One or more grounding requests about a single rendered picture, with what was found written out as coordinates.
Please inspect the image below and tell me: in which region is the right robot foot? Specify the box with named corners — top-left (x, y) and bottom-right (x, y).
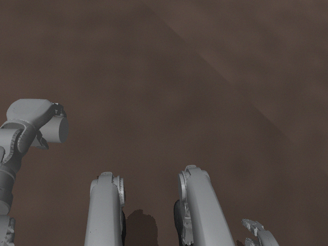
top-left (174, 199), bottom-right (194, 246)

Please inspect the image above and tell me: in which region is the left robot arm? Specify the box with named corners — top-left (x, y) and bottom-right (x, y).
top-left (0, 119), bottom-right (36, 246)

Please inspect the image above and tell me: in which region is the right robot hand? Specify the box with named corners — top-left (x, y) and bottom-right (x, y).
top-left (241, 219), bottom-right (279, 246)

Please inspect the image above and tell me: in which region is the can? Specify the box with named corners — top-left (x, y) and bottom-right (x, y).
top-left (39, 116), bottom-right (69, 143)

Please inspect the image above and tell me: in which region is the left robot hand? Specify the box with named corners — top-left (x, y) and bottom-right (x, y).
top-left (6, 99), bottom-right (67, 150)

